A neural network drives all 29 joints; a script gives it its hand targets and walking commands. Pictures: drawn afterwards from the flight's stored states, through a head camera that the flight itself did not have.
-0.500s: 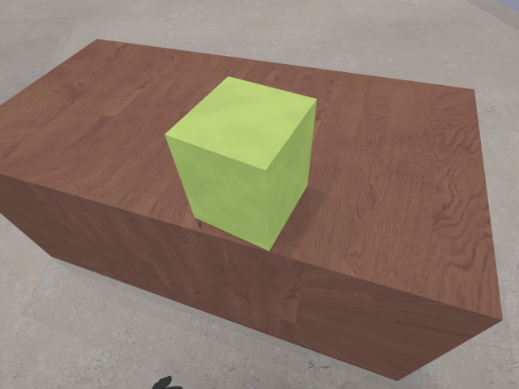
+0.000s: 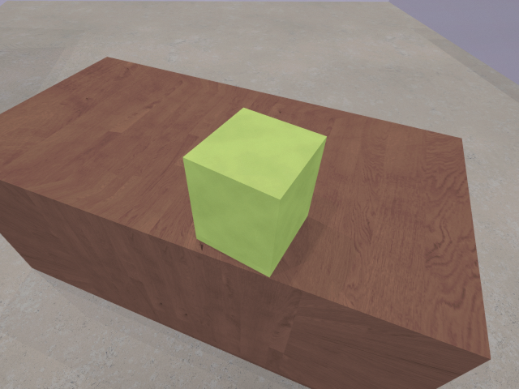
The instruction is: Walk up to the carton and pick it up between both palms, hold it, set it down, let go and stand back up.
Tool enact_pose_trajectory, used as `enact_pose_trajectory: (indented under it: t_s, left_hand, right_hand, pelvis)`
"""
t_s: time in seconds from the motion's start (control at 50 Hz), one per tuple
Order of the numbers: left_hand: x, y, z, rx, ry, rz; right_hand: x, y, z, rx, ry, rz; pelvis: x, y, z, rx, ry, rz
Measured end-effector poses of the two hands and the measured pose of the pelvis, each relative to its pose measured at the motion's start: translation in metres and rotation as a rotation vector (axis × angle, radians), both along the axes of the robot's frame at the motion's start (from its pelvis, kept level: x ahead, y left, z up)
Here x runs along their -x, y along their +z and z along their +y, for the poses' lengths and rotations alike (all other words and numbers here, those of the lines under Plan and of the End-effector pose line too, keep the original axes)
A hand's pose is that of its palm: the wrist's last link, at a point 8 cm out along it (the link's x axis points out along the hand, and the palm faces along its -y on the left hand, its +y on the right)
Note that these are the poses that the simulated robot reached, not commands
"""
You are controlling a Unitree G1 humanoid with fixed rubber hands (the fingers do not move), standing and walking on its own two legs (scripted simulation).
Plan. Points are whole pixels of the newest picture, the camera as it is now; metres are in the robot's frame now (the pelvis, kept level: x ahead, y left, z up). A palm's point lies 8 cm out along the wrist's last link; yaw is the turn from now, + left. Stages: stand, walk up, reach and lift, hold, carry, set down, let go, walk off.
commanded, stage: walk up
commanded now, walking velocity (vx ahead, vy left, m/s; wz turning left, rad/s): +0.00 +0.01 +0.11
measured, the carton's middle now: (256, 191) +0.53 +0.03 -0.02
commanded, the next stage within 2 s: none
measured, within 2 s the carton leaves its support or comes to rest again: neither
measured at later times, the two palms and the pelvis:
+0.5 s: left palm out of the picture +0.01 +0.22 -0.16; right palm out of the picture +0.01 -0.20 -0.15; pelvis +0.01 +0.01 -0.01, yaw +3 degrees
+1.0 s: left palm out of the picture +0.00 +0.23 -0.16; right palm out of the picture +0.05 -0.20 -0.15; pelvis +0.03 +0.02 -0.01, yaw +5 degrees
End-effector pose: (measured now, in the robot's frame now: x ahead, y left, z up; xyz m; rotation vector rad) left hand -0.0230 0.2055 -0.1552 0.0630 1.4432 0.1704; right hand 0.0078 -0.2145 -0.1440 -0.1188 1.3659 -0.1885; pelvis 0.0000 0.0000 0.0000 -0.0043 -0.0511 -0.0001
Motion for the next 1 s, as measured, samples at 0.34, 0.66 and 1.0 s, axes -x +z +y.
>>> enact_pose_trajectory:
  t_s: [0.34, 0.66, 1.0]
  left_hand:
    - [-0.020, -0.004, 0.008, -0.020, 0.022, -0.030]
    - [-0.026, -0.005, 0.015, -0.023, 0.057, -0.033]
    - [-0.023, -0.008, 0.023, -0.019, 0.088, -0.005]
  right_hand:
    - [0.011, -0.008, 0.020, -0.027, 0.015, 0.059]
    - [-0.014, -0.008, 0.016, 0.000, 0.055, 0.036]
    - [-0.041, -0.007, 0.018, 0.022, 0.080, 0.009]
  pelvis:
    - [-0.006, -0.006, 0.007, 0.005, 0.036, 0.016]
    - [-0.015, -0.007, 0.013, 0.006, 0.066, 0.030]
    - [-0.027, -0.009, 0.021, 0.006, 0.087, 0.029]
